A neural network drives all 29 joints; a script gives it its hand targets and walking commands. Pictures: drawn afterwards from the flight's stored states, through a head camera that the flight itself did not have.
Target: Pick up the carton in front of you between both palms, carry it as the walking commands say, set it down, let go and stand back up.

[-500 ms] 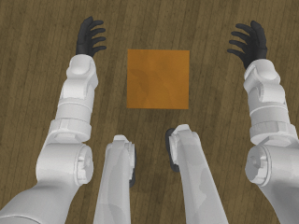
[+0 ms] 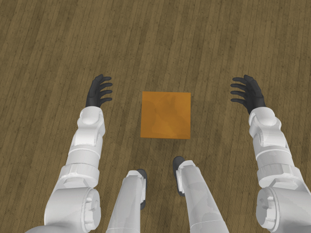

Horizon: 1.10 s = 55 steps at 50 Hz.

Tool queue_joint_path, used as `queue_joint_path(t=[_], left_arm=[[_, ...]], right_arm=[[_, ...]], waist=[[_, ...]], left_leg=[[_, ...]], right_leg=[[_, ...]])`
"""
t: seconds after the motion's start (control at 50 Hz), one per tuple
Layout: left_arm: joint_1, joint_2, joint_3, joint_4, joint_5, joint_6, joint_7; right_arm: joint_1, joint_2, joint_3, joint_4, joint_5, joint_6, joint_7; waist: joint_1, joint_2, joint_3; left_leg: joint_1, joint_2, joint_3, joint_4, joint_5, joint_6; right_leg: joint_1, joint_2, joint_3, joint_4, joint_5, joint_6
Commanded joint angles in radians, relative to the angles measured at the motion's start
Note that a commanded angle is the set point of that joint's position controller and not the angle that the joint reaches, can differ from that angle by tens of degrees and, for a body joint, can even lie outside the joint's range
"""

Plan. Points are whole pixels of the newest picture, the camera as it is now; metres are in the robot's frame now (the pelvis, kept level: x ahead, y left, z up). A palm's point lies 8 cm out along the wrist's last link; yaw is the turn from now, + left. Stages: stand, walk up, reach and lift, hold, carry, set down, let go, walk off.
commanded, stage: let go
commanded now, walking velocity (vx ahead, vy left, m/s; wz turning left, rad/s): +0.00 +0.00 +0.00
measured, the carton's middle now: (165, 118) +0.41 -0.05 -0.55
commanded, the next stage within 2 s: stand in 1.04 s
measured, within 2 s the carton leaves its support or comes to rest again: neither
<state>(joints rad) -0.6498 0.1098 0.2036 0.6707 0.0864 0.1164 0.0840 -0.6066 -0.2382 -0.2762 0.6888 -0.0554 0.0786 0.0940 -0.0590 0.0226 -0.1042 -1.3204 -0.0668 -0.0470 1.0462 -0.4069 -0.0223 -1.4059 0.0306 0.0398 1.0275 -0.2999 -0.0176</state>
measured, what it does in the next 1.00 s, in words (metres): rises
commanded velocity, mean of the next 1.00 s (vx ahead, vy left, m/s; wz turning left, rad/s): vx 0.00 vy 0.00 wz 0.00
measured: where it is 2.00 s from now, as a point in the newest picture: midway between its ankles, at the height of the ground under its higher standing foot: (161, 189)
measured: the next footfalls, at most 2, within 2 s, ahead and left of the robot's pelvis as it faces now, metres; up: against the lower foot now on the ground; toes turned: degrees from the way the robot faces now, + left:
none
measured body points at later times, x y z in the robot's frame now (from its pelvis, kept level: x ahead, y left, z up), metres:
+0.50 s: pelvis +0.06 +0.01 +0.09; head +0.15 +0.01 +0.54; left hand +0.28 +0.22 +0.00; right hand +0.24 -0.24 +0.01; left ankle +0.02 +0.13 -0.64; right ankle +0.07 -0.10 -0.64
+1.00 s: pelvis +0.06 +0.02 +0.10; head +0.07 +0.02 +0.55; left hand +0.24 +0.25 +0.02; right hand +0.23 -0.22 +0.03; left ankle +0.02 +0.13 -0.64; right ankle +0.07 -0.10 -0.64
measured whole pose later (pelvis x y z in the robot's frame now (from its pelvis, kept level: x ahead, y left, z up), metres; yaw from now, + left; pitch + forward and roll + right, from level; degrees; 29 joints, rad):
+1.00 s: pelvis +0.06 +0.02 +0.10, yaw -2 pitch -5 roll -1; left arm 0.22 0.20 0.04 0.45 0.01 0.11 -0.05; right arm 0.22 -0.22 -0.04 0.40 -0.03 0.18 0.05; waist 0.00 0.02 0.11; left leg -0.05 -0.03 -0.05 0.46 -0.33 0.02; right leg -0.13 0.03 0.05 0.45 -0.24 0.00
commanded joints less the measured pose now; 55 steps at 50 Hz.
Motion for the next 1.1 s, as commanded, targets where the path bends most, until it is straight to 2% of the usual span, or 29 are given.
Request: queue_joint_path(t=[0.0, 0.08, 0.24, 0.34, 0.42, 0.52, 0.62, 0.72, 0.92, 0.94, 0.96, 1.02, 1.04, 1.08], left_arm=[[0.023, 0.069, -0.011, -0.177, -0.001, -0.032, 0.004], [0.152, 0.078, -0.038, -0.218, -0.023, -0.064, -0.020], [0.485, 0.107, -0.061, -0.186, -0.029, -0.121, -0.067], [0.636, 0.134, -0.078, -0.220, -0.045, -0.147, -0.085], [0.732, 0.147, -0.094, -0.253, -0.056, -0.152, -0.100], [0.807, 0.155, -0.123, -0.293, -0.065, -0.127, -0.120], [0.820, 0.163, -0.142, -0.320, -0.077, -0.072, -0.142], [0.810, 0.167, -0.147, -0.333, -0.083, -0.028, -0.151], [0.831, 0.182, -0.130, -0.339, -0.068, 0.000, -0.150], [0.879, 0.184, -0.131, -0.270, -0.086, -0.027, -0.130], [0.866, 0.186, -0.135, -0.298, -0.079, -0.034, -0.121], [0.840, 0.186, -0.148, -0.315, -0.089, -0.037, -0.114], [0.829, 0.306, -0.106, -0.159, -0.045, -0.057, -0.078], [0.837, 0.315, -0.111, -0.134, -0.038, -0.078, -0.062]], right_arm=[[0.036, -0.127, 0.013, -0.159, -0.004, -0.026, 0.006], [0.165, -0.099, 0.063, -0.202, 0.026, -0.049, 0.004], [0.504, -0.051, 0.139, -0.226, 0.067, -0.095, -0.018], [0.662, -0.048, 0.175, -0.285, 0.075, -0.114, -0.032], [0.760, -0.052, 0.196, -0.327, 0.078, -0.114, -0.034], [0.798, -0.064, 0.214, -0.345, 0.082, -0.083, -0.029], [0.796, -0.083, 0.207, -0.353, 0.064, -0.025, -0.021], [0.789, -0.091, 0.197, -0.353, 0.045, 0.025, -0.019], [0.792, -0.079, 0.198, -0.370, 0.038, 0.048, -0.022], [0.749, -0.115, 0.185, -0.412, 0.015, 0.101, -0.049], [0.783, -0.105, 0.194, -0.401, 0.021, 0.112, -0.058], [0.787, -0.094, 0.212, -0.399, 0.033, 0.125, -0.072], [0.761, -0.182, 0.184, -0.265, 0.026, 0.051, -0.108], [0.782, -0.173, 0.191, -0.239, 0.020, -0.007, -0.119]], waist=[[-0.030, -0.047, -0.787], [-0.018, -0.064, -0.661], [0.008, -0.071, -0.483], [0.018, -0.061, -0.354], [0.030, -0.026, -0.213], [0.051, 0.027, -0.032], [0.054, 0.027, 0.112], [0.047, 0.011, 0.184], [0.059, 0.010, 0.146], [0.063, -0.018, 0.094], [0.065, 0.003, 0.098], [0.059, 0.008, 0.107], [0.072, 0.038, 0.126], [0.057, 0.023, 0.094]], left_leg=[[0.304, -0.023, 0.058, -0.173, 0.247, -0.027], [0.327, -0.015, 0.058, -0.243, 0.237, -0.018], [0.467, -0.005, 0.048, -0.383, 0.274, 0.002], [0.677, 0.006, 0.032, -0.492, 0.320, 0.010], [0.867, 0.019, 0.021, -0.590, 0.341, 0.012], [1.013, 0.042, 0.010, -0.679, 0.326, 0.003], [1.010, 0.067, 0.002, -0.744, 0.214, 0.012], [0.987, 0.083, -0.001, -0.763, 0.173, 0.024], [1.091, 0.058, 0.010, -0.705, 0.342, 0.015], [1.150, 0.055, 0.005, -0.660, 0.437, 0.002], [1.163, 0.053, 0.004, -0.645, 0.468, -0.002], [1.151, 0.052, 0.010, -0.642, 0.448, 0.001], [1.061, 0.085, -0.007, -0.603, 0.325, -0.007], [1.107, 0.098, -0.033, -0.611, 0.237, 0.001]], right_leg=[[0.888, 0.004, -0.014, -0.103, 0.445, 0.022], [1.031, -0.011, 0.019, -0.168, 0.505, 0.021], [1.259, -0.029, 0.057, -0.287, 0.659, 0.029], [1.320, -0.029, 0.043, -0.400, 0.627, 0.030], [1.350, -0.015, 0.019, -0.506, 0.522, 0.032], [1.352, 0.008, -0.012, -0.601, 0.344, 0.031], [1.416, 0.024, -0.039, -0.617, 0.234, 0.029], [1.480, 0.036, -0.051, -0.599, 0.215, 0.032], [1.474, 0.025, -0.030, -0.604, 0.299, 0.030], [1.434, 0.050, -0.038, -0.575, 0.271, 0.033], [1.411, 0.046, -0.036, -0.571, 0.273, 0.032], [1.377, 0.043, -0.028, -0.570, 0.278, 0.031], [1.255, -0.057, 0.005, -0.567, 0.283, 0.037], [1.211, -0.070, 0.032, -0.572, 0.209, 0.021]])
